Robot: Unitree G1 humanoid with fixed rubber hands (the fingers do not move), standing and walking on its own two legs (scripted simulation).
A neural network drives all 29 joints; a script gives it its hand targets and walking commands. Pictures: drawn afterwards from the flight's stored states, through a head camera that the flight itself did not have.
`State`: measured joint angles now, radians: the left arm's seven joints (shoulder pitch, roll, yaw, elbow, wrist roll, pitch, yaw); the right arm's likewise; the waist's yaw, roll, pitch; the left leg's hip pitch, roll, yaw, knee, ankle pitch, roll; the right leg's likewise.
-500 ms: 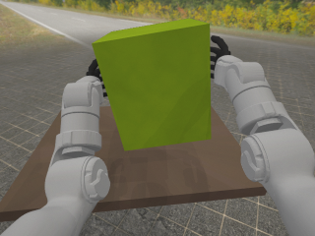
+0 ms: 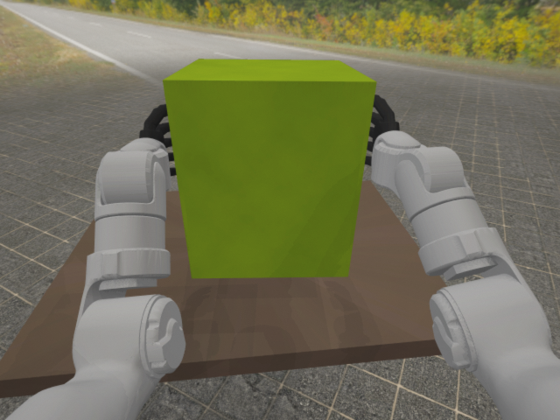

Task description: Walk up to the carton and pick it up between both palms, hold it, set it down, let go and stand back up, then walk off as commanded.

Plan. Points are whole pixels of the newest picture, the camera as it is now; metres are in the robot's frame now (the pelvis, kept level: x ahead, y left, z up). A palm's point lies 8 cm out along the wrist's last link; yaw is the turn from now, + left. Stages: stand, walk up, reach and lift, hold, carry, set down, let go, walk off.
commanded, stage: hold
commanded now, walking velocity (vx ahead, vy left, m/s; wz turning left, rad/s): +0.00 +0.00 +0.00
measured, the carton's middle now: (269, 162) +0.39 +0.00 +0.28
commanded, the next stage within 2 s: none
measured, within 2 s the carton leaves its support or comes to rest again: neither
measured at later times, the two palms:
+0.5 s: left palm (165, 150) +0.36 +0.13 +0.31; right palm (404, 118) +0.35 -0.17 +0.35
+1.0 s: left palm (159, 152) +0.38 +0.14 +0.30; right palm (380, 148) +0.37 -0.16 +0.30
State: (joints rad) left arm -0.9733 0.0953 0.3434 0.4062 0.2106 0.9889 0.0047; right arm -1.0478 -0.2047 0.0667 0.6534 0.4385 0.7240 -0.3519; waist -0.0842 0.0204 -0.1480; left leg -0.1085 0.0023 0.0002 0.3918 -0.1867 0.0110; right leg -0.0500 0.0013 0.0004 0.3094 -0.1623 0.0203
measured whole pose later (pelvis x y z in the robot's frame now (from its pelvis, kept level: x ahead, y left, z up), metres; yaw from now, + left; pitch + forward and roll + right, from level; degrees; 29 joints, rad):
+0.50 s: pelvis -0.02 +0.00 +0.00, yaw +0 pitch -7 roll -1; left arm -1.09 0.09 0.43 0.67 0.21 0.82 0.01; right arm -1.29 -0.20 -0.08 1.02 0.28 0.63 -0.22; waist -0.08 0.02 -0.15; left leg -0.11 0.01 0.00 0.38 -0.16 0.01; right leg -0.06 0.00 0.00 0.32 -0.15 0.02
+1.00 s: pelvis +0.01 +0.00 +0.00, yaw +0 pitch -5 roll -1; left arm -1.00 0.11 0.33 0.46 0.21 0.98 0.01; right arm -1.05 -0.20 0.06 0.68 0.44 0.71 -0.34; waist -0.08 0.02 -0.15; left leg -0.11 0.01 0.00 0.39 -0.20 0.01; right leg -0.05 0.00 0.00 0.31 -0.18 0.02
